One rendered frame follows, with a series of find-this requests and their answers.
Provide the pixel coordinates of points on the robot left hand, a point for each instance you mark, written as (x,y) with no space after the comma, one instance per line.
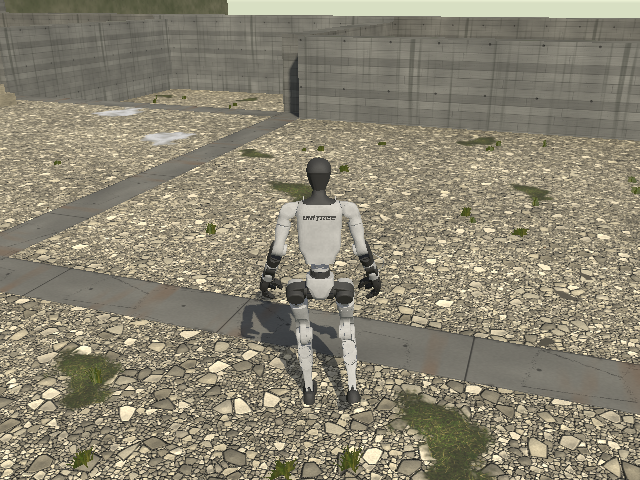
(265,285)

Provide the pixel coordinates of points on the left robot forearm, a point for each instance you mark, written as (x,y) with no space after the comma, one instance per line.
(271,265)

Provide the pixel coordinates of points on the robot right upper arm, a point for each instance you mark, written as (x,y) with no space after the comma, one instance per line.
(351,211)

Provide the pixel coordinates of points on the robot left upper arm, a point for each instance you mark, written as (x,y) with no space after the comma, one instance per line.
(287,211)

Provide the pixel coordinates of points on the robot right hand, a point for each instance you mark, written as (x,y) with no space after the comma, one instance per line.
(376,284)

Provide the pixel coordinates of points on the right robot forearm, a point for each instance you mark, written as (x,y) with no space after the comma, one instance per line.
(368,264)

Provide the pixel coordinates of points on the robot head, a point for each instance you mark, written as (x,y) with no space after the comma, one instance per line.
(318,173)

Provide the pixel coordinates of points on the robot right shin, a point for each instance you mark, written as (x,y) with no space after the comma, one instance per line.
(350,358)

